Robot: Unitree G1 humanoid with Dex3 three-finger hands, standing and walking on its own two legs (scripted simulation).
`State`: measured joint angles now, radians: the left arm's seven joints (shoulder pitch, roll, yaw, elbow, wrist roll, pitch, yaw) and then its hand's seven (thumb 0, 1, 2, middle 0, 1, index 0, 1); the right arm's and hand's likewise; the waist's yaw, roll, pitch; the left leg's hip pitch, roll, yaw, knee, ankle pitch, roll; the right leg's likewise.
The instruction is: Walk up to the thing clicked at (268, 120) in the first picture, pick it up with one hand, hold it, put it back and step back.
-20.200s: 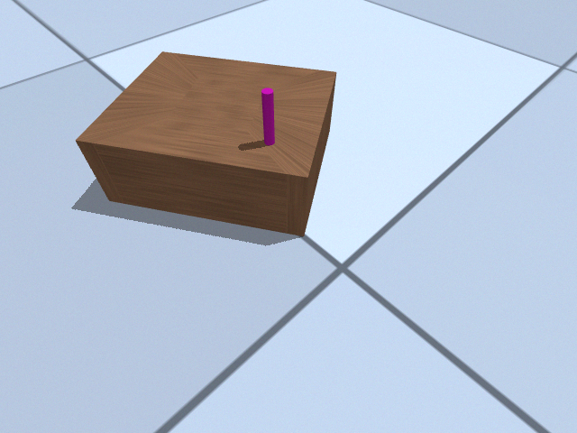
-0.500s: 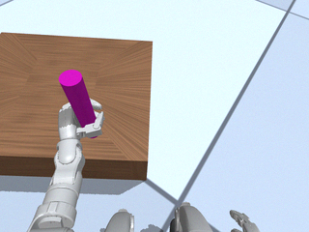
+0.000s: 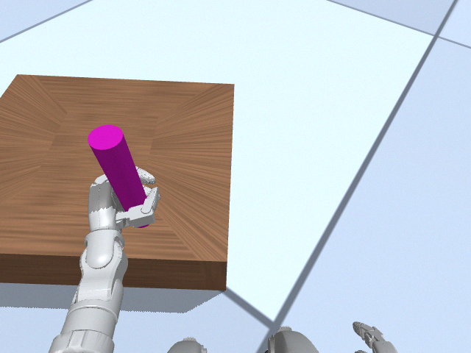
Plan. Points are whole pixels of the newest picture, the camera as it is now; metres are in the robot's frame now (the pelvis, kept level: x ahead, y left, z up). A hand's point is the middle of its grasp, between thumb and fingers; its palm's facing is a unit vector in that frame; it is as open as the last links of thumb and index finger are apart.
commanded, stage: lift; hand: left
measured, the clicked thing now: (127, 185) +0.36 +0.18 +0.07
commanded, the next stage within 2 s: hold in 0.04 s
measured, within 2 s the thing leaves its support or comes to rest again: neither
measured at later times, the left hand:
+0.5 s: hand (139, 202) +0.34 +0.17 +0.04, palm faces +0.17 -0.99 -0.03, open 5.3 cm
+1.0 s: hand (135, 206) +0.34 +0.17 +0.05, palm faces +0.16 -0.99 -0.02, open 5.3 cm
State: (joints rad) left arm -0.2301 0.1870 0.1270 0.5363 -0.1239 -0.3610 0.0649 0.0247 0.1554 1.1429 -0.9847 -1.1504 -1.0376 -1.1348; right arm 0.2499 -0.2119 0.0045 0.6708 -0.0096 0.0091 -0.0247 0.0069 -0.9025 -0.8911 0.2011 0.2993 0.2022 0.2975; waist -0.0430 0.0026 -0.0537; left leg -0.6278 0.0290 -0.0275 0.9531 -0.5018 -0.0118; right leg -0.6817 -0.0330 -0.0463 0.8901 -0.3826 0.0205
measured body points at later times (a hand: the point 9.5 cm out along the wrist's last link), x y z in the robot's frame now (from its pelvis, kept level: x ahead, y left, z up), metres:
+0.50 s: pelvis +0.00 +0.00 +0.01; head +0.05 +0.01 +0.46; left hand +0.33 +0.22 +0.05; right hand +0.12 -0.25 -0.10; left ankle -0.02 +0.12 -0.69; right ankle +0.03 -0.14 -0.69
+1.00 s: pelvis +0.00 +0.00 +0.01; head +0.05 +0.01 +0.46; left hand +0.32 +0.22 +0.05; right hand +0.12 -0.25 -0.10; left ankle -0.02 +0.12 -0.69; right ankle +0.03 -0.14 -0.69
